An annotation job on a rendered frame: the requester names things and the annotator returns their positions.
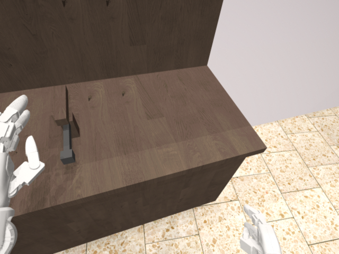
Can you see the right robot hand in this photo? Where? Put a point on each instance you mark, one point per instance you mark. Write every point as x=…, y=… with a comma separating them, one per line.
x=264, y=239

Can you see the robot left forearm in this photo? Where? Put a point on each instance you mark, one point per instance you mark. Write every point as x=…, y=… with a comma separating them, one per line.
x=8, y=231

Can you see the tap lever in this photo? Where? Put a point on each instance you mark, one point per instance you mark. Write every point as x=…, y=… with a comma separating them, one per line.
x=67, y=156

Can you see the left robot hand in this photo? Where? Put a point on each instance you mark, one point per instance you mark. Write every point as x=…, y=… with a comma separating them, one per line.
x=12, y=121

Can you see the counter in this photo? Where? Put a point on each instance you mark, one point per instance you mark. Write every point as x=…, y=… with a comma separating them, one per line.
x=154, y=132

